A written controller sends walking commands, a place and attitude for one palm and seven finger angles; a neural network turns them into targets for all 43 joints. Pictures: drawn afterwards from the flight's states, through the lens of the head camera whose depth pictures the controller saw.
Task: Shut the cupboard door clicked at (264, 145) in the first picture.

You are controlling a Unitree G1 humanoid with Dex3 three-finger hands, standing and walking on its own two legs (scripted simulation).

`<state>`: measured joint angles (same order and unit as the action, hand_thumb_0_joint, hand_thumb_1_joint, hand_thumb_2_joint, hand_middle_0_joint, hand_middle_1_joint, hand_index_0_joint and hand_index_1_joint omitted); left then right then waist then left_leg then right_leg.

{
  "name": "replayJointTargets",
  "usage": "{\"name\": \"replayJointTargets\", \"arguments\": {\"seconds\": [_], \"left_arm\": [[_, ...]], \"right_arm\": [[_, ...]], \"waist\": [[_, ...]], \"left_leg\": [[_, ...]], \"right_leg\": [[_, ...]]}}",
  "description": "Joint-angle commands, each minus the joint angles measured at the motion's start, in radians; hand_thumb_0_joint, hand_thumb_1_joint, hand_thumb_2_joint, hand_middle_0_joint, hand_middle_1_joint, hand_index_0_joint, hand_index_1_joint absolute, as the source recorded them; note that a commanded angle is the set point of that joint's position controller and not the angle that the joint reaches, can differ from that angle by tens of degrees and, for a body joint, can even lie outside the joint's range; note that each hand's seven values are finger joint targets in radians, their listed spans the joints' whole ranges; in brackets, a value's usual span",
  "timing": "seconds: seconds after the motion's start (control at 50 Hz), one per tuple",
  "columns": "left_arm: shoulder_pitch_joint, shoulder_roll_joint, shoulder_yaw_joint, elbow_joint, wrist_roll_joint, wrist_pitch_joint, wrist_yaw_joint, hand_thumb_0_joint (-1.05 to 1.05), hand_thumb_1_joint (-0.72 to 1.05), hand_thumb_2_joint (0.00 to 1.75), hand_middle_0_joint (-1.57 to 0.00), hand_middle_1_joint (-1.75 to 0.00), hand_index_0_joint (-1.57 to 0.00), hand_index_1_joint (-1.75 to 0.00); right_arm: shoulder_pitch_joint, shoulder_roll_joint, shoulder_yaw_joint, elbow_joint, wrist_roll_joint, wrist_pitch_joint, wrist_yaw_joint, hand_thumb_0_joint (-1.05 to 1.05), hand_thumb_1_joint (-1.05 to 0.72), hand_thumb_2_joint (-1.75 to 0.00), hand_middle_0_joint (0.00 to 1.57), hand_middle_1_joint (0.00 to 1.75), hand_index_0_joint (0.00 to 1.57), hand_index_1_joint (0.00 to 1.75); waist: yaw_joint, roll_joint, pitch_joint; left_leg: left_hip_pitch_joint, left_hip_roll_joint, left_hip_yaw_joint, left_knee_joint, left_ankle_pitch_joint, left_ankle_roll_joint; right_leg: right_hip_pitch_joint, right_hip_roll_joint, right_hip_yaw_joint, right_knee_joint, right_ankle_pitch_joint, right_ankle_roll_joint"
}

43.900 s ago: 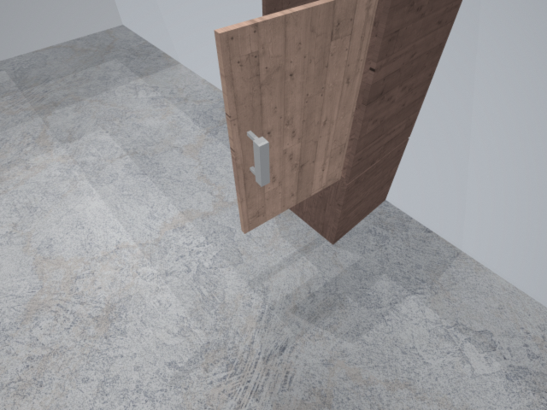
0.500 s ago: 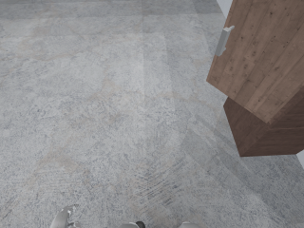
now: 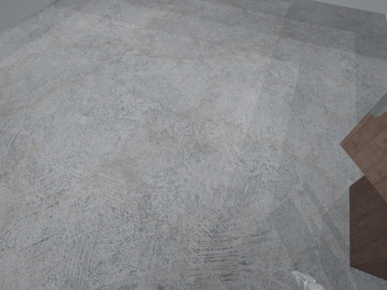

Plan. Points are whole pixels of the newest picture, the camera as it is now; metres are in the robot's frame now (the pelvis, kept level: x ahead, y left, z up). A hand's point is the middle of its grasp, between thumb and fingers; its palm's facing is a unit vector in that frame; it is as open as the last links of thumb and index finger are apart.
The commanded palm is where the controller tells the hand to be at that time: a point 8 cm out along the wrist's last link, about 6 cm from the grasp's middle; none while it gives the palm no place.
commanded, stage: walk to a spot facing it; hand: left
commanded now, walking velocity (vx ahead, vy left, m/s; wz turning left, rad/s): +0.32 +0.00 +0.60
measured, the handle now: out of the picture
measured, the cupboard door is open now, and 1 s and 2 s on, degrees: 38 38 38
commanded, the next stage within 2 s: turn to face it in 0.60 s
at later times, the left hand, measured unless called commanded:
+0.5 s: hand (131, 289) +0.13 +0.15 -0.13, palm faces +0.35 -0.91 -0.24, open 7.3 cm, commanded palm none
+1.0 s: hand (121, 253) +0.20 +0.19 -0.15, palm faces +0.45 -0.86 -0.24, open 7.4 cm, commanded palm none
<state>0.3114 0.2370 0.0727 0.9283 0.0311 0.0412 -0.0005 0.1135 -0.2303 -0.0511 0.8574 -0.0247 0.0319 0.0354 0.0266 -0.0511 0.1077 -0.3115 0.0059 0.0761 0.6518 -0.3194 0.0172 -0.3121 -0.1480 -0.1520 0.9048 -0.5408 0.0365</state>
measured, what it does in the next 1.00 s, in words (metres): walks ahead, turning left: right foot, then left foot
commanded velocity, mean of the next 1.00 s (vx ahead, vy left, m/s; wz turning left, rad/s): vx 0.10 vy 0.00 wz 0.20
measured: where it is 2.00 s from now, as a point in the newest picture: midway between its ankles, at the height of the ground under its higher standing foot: (190, 260)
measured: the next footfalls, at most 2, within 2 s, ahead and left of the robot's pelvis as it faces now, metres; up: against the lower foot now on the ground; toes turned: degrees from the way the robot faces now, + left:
right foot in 0.26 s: +0.19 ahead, -0.14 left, +0.00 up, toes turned +4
left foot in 0.70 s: +0.27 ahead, +0.13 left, +0.00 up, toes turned +32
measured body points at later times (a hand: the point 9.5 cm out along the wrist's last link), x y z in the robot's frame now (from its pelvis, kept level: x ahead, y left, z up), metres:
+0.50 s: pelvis +0.15 -0.04 +0.03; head +0.19 -0.05 +0.47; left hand +0.11 +0.19 -0.11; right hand +0.29 -0.26 -0.13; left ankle +0.12 +0.10 -0.63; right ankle +0.15 -0.14 -0.72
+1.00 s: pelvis +0.25 +0.00 +0.01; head +0.27 +0.00 +0.46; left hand +0.18 +0.24 -0.14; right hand +0.45 -0.15 -0.14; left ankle +0.24 +0.11 -0.72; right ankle +0.32 -0.11 -0.72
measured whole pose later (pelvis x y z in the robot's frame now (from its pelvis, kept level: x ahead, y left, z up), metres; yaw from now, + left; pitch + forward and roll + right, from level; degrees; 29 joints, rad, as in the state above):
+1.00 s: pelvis +0.25 +0.00 +0.01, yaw +23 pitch -1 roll +1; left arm 0.27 0.19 0.05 0.94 0.03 0.03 0.00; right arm 0.10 -0.17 -0.01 0.94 -0.02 0.05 0.00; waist 0.05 0.00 0.06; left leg -0.33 0.05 0.15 0.61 -0.27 0.02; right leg -0.33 -0.05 -0.02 0.66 -0.30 0.02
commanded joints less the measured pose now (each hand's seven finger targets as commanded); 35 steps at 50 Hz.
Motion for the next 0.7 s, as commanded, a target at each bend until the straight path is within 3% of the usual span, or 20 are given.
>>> {"name": "replayJointTargets", "arguments": {"seconds": [0.0, 0.02, 0.06, 0.16, 0.2, 0.22, 0.24, 0.26, 0.28, 0.3, 0.32, 0.36, 0.4, 0.46, 0.54, 0.6, 0.62, 0.64, 0.66, 0.68], "left_arm": [[-0.220, 0.111, 0.027, -0.177, -0.002, -0.051, -0.011, 0.00, 0.90, 0.90, -0.20, -0.30, -0.20, -0.30], [-0.181, 0.109, 0.029, -0.158, -0.002, -0.050, -0.020, 0.00, 0.90, 0.90, -0.20, -0.30, -0.20, -0.30], [-0.146, 0.097, 0.026, -0.138, -0.004, -0.048, -0.029, 0.00, 0.90, 0.90, -0.20, -0.30, -0.20, -0.30], [-0.113, 0.084, 0.020, -0.132, -0.005, -0.054, -0.037, 0.00, 0.90, 0.90, -0.20, -0.30, -0.20, -0.30], [-0.005, 0.102, 0.032, -0.102, -0.002, -0.064, -0.036, 0.00, 0.90, 0.90, -0.20, -0.30, -0.20, -0.30], [0.089, 0.142, 0.046, -0.081, 0.001, -0.073, -0.028, 0.00, 0.90, 0.90, -0.20, -0.30, -0.20, -0.30], [0.204, 0.242, 0.066, -0.063, 0.014, -0.088, -0.011, 0.00, 0.90, 0.90, -0.20, -0.30, -0.20, -0.30], [0.219, 0.269, 0.057, -0.064, 0.001, -0.079, -0.001, 0.00, 0.90, 0.90, -0.20, -0.30, -0.20, -0.30], [0.156, 0.230, 0.058, -0.076, 0.001, -0.082, 0.013, 0.00, 0.90, 0.90, -0.20, -0.30, -0.20, -0.30], [0.074, 0.188, 0.047, -0.089, 0.003, -0.085, 0.017, 0.00, 0.90, 0.90, -0.20, -0.30, -0.20, -0.30], [0.016, 0.133, 0.032, -0.095, 0.002, -0.092, 0.018, 0.00, 0.90, 0.90, -0.20, -0.30, -0.20, -0.30], [-0.013, 0.083, 0.018, -0.089, -0.001, -0.106, 0.017, 0.00, 0.90, 0.90, -0.20, -0.30, -0.20, -0.30], [0.022, 0.076, 0.017, -0.062, 0.000, -0.111, 0.021, 0.00, 0.90, 0.90, -0.20, -0.30, -0.20, -0.30], [0.075, 0.078, 0.014, -0.029, -0.004, -0.108, 0.025, 0.00, 0.90, 0.90, -0.20, -0.30, -0.20, -0.30], [0.092, 0.103, 0.017, -0.018, -0.002, -0.098, 0.029, 0.00, 0.90, 0.90, -0.20, -0.30, -0.20, -0.30], [0.040, 0.149, 0.034, -0.045, -0.004, -0.089, 0.030, 0.00, 0.90, 0.90, -0.20, -0.30, -0.20, -0.30], [0.024, 0.160, 0.038, -0.054, -0.009, -0.084, 0.029, 0.00, 0.90, 0.90, -0.20, -0.30, -0.20, -0.30], [0.033, 0.144, 0.037, -0.073, -0.015, -0.078, 0.024, 0.00, 0.90, 0.90, -0.20, -0.30, -0.20, -0.30], [0.045, 0.080, 0.020, -0.114, -0.030, -0.070, 0.015, 0.00, 0.90, 0.90, -0.20, -0.30, -0.20, -0.30], [-0.033, 0.101, 0.011, -0.153, -0.019, -0.059, 0.029, 0.00, 0.90, 0.90, -0.20, -0.30, -0.20, -0.30]], "right_arm": [[0.197, -0.223, -0.053, -0.016, -0.010, -0.030, -0.040, 0.00, -0.90, -0.90, 0.20, 0.30, 0.20, 0.30], [0.143, -0.206, -0.047, -0.026, -0.010, -0.035, -0.041, 0.00, -0.90, -0.90, 0.20, 0.30, 0.20, 0.30], [0.123, -0.197, -0.043, -0.029, -0.008, -0.046, -0.042, 0.00, -0.90, -0.90, 0.20, 0.30, 0.20, 0.30], [0.103, -0.210, -0.053, -0.011, -0.010, -0.042, -0.036, 0.00, -0.90, -0.90, 0.20, 0.30, 0.20, 0.30], [0.067, -0.198, -0.054, -0.013, -0.006, -0.038, -0.034, 0.00, -0.90, -0.90, 0.20, 0.30, 0.20, 0.30], [0.049, -0.162, -0.047, -0.025, 0.001, -0.040, -0.033, 0.00, -0.90, -0.90, 0.20, 0.30, 0.20, 0.30], [0.068, -0.085, -0.029, -0.046, 0.013, -0.047, -0.029, 0.00, -0.90, -0.90, 0.20, 0.30, 0.20, 0.30], [0.034, -0.073, -0.030, -0.072, 0.005, -0.049, -0.026, 0.00, -0.90, -0.90, 0.20, 0.30, 0.20, 0.30], [0.046, -0.098, -0.041, -0.063, -0.001, -0.045, -0.025, 0.00, -0.90, -0.90, 0.20, 0.30, 0.20, 0.30], [0.034, -0.101, -0.041, -0.048, -0.006, -0.048, -0.020, 0.00, -0.90, -0.90, 0.20, 0.30, 0.20, 0.30], [0.031, -0.083, -0.038, -0.028, -0.007, -0.043, -0.010, 0.00, -0.90, -0.90, 0.20, 0.30, 0.20, 0.30], [0.060, -0.040, -0.028, 0.000, -0.002, -0.025, 0.004, 0.00, -0.90, -0.90, 0.20, 0.30, 0.20, 0.30], [0.056, -0.015, -0.021, 0.001, 0.001, -0.016, 0.009, 0.00, -0.90, -0.90, 0.20, 0.30, 0.20, 0.30], [0.018, 0.012, -0.007, -0.012, 0.000, -0.008, 0.015, 0.00, -0.90, -0.90, 0.20, 0.30, 0.20, 0.30], [-0.059, 0.007, 0.004, -0.050, 0.000, -0.008, 0.020, 0.00, -0.90, -0.90, 0.20, 0.30, 0.20, 0.30], [0.038, -0.041, -0.009, -0.051, -0.001, -0.015, 0.012, 0.00, -0.90, -0.90, 0.20, 0.30, 0.20, 0.30], [0.120, -0.075, -0.020, -0.031, -0.005, -0.018, 0.008, 0.00, -0.90, -0.90, 0.20, 0.30, 0.20, 0.30], [0.216, -0.157, -0.041, -0.014, -0.014, -0.025, -0.001, 0.00, -0.90, -0.90, 0.20, 0.30, 0.20, 0.30], [0.284, -0.287, -0.069, -0.008, -0.012, -0.029, -0.012, 0.00, -0.90, -0.90, 0.20, 0.30, 0.20, 0.30], [0.319, -0.307, -0.059, 0.000, 0.006, -0.020, -0.023, 0.00, -0.90, -0.90, 0.20, 0.30, 0.20, 0.30]], "waist": [[-0.128, 0.254, -0.033], [-0.087, 0.246, -0.025], [-0.065, 0.229, -0.050], [-0.034, 0.198, -0.047], [0.025, 0.166, -0.064], [0.075, 0.063, -0.084], [0.128, -0.235, -0.160], [0.126, -0.288, -0.147], [0.073, -0.290, -0.116], [0.043, -0.208, -0.068], [0.006, -0.107, -0.045], [-0.027, -0.090, -0.046], [-0.026, -0.098, -0.060], [-0.015, -0.096, -0.077], [0.002, -0.103, -0.062], [-0.058, -0.108, -0.124], [-0.104, -0.065, -0.172], [-0.148, 0.083, -0.261], [-0.161, 0.356, -0.340], [-0.171, 0.153, -0.321]], "left_leg": [[0.194, 0.315, -0.509, -0.413, -0.232, 0.199], [0.149, 0.268, -0.439, -0.415, -0.204, 0.171], [0.133, 0.214, -0.368, -0.400, -0.110, 0.156], [-0.009, 0.161, -0.327, -0.363, -0.189, 0.135], [-0.136, 0.119, -0.308, -0.266, -0.242, 0.109], [-0.283, 0.051, -0.261, -0.121, -0.275, 0.078], [-0.426, -0.069, -0.103, 0.231, -0.305, 0.018], [-0.471, -0.064, -0.119, 0.494, -0.350, 0.012], [-0.475, 0.003, -0.164, 0.634, -0.262, 0.014], [-0.486, 0.051, -0.172, 0.687, -0.160, 0.007], [-0.439, 0.082, -0.160, 0.680, -0.066, -0.004], [-0.367, 0.087, -0.103, 0.614, 0.020, -0.023], [-0.366, 0.080, -0.056, 0.499, 0.008, -0.035], [-0.350, 0.058, 0.005, 0.350, 0.030, -0.034], [-0.286, 0.035, 0.062, 0.137, 0.029, -0.015], [-0.059, -0.012, 0.080, 0.000, 0.063, 0.022], [0.091, -0.030, 0.079, -0.082, 0.156, 0.029], [0.325, 0.086, -0.068, -0.134, 0.430, 0.084], [0.491, 0.410, -0.504, -0.168, 0.895, 0.255], [0.414, 0.445, -0.494, -0.189, 0.866, 0.286]], "right_leg": [[-0.427, -0.002, 0.143, 0.249, 0.052, 0.010], [-0.387, 0.002, 0.142, 0.226, 0.114, 0.012], [-0.319, 0.025, 0.121, 0.123, 0.157, 0.020], [-0.066, 0.101, 0.040, -0.183, 0.229, 0.035], [0.147, 0.137, 0.022, -0.293, 0.277, 0.035], [0.336, 0.085, 0.098, -0.395, 0.196, 0.020], [0.484, -0.183, 0.415, -0.585, -0.098, -0.056], [0.408, -0.336, 0.674, -0.743, -0.242, -0.131], [0.319, -0.365, 0.731, -0.768, -0.300, -0.159], [0.247, -0.351, 0.639, -0.749, -0.225, -0.172], [0.171, -0.304, 0.454, -0.724, -0.071, -0.146], [0.136, -0.223, 0.190, -0.684, 0.276, -0.115], [0.221, -0.206, 0.066, -0.636, 0.602, -0.117], [0.315, -0.184, -0.042, -0.577, 0.881, -0.101], [0.357, -0.208, -0.078, -0.513, 1.025, -0.100], [0.298, -0.227, -0.116, -0.345, 1.085, -0.088], [0.233, -0.205, -0.136, -0.204, 1.004, -0.065], [0.058, -0.143, -0.142, 0.037, 0.716, -0.020], [-0.243, 0.030, -0.073, 0.339, -0.131, 0.039], [-0.240, 0.031, 0.078, 0.407, -0.140, 0.015]]}}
